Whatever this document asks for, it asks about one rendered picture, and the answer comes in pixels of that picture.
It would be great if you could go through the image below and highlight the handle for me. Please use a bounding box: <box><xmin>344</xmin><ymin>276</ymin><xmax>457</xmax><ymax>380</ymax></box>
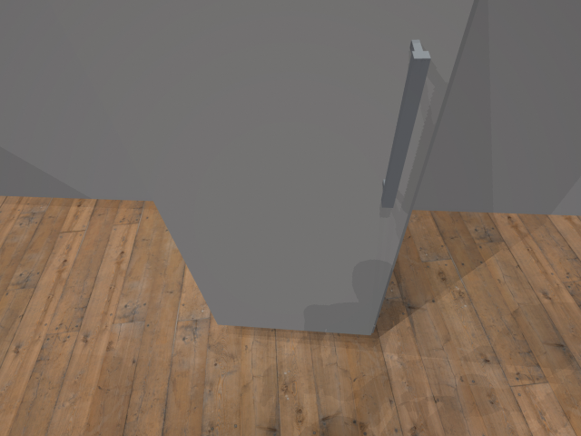
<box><xmin>381</xmin><ymin>40</ymin><xmax>431</xmax><ymax>208</ymax></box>

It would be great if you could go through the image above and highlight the fridge door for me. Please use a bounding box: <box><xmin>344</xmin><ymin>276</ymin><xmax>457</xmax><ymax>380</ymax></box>
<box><xmin>48</xmin><ymin>0</ymin><xmax>474</xmax><ymax>335</ymax></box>

